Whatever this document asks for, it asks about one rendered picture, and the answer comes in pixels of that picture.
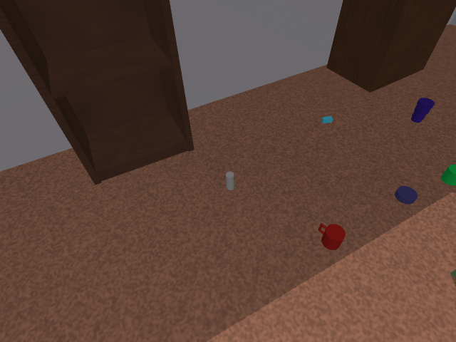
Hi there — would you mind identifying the bookshelf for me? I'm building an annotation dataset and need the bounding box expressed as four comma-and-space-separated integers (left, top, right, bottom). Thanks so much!
0, 0, 194, 185

